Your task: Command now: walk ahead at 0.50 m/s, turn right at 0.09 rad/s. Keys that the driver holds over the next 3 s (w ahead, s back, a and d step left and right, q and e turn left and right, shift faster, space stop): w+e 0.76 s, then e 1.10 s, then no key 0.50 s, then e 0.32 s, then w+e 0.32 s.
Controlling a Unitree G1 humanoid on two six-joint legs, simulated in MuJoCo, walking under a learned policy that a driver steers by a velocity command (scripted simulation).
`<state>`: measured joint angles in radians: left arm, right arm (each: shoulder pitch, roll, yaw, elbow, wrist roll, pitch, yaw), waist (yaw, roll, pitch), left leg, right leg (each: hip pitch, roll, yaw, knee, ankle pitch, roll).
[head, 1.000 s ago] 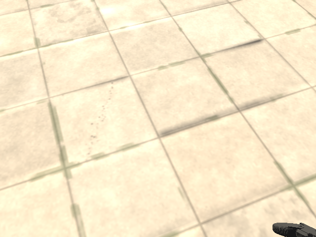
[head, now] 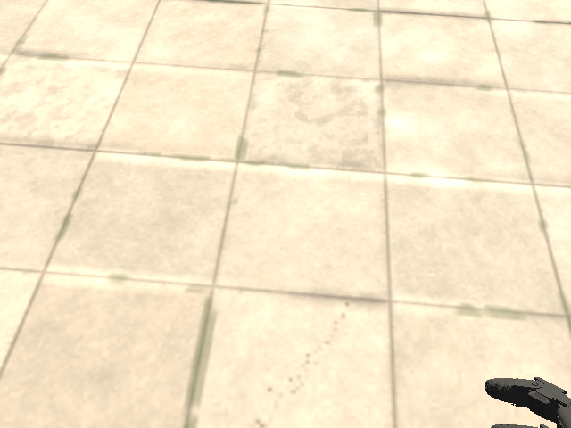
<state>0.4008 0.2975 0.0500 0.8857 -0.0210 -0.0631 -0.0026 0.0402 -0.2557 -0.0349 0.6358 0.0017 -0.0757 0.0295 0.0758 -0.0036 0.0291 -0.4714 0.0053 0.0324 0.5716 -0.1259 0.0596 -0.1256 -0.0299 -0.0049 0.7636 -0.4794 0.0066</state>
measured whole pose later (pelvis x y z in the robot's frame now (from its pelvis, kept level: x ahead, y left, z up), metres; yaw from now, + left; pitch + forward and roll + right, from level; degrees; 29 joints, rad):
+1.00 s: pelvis +0.52 -0.09 +0.00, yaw -33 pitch +2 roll +0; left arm 0.32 0.32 0.09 0.69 -0.02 0.00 0.03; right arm 0.04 -0.27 -0.05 0.68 -0.03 -0.10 0.01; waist 0.07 -0.02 0.03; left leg -0.49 -0.03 -0.03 0.52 -0.08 0.01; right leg -0.25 0.11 0.21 0.85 -0.58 -0.01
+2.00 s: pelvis +0.58 -0.13 +0.02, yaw -67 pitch +1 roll +0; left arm 0.18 0.36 0.10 0.60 -0.01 0.05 0.03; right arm 0.15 -0.27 -0.07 0.75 -0.01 0.00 -0.01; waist -0.01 -0.05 0.04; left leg -0.25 0.00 -0.02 0.47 -0.25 0.02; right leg -0.49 0.12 0.16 1.09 -0.49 0.06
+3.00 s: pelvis +0.52 -0.17 +0.00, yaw -86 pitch +1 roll +1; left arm 0.24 0.31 0.08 0.59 -0.03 0.01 -0.02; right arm 0.26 -0.34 -0.08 0.79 0.01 -0.02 0.00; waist -0.02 0.04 0.00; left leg -0.22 0.16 0.14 0.70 -0.44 -0.03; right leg -0.33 -0.02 -0.06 0.64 -0.34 -0.05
